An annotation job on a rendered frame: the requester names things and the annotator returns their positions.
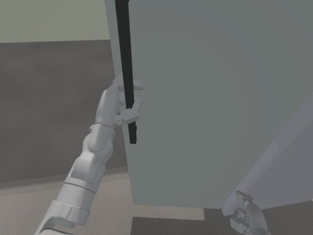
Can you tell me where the robot left forearm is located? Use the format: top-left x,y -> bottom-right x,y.
34,124 -> 115,235

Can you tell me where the robot right hand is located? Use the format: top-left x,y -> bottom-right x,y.
230,190 -> 268,235

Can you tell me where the handle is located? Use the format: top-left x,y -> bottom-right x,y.
115,0 -> 137,144

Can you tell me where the fridge door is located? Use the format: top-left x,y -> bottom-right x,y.
105,0 -> 313,209

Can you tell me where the robot left hand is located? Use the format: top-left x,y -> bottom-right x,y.
95,73 -> 145,129

